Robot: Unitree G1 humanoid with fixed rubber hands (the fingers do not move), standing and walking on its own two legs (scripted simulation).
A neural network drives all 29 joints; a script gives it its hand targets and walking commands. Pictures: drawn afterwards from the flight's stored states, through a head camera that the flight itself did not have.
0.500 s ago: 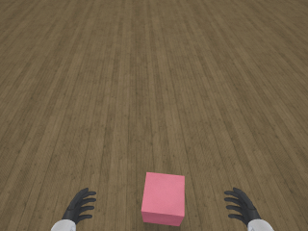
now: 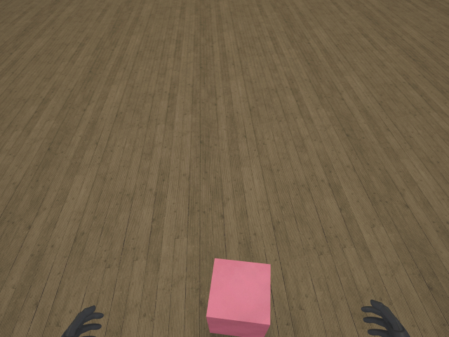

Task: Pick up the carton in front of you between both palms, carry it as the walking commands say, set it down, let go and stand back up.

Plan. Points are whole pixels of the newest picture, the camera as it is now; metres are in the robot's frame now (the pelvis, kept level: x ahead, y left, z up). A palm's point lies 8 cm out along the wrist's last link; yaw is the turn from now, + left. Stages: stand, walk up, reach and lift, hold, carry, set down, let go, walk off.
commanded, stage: stand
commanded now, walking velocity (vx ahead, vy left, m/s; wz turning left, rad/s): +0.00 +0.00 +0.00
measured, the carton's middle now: (239, 299) +0.37 -0.03 -0.65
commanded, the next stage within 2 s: none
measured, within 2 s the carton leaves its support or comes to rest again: neither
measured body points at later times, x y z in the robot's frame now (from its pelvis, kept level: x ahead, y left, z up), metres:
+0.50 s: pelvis +0.00 +0.00 +0.01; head -0.01 +0.00 +0.46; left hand +0.11 +0.30 -0.10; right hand +0.12 -0.30 -0.10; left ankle -0.02 +0.12 -0.74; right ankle -0.03 -0.12 -0.74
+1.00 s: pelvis -0.02 +0.00 +0.01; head -0.02 +0.00 +0.46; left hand +0.08 +0.31 -0.11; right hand +0.09 -0.31 -0.11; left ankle -0.02 +0.12 -0.74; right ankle -0.03 -0.12 -0.74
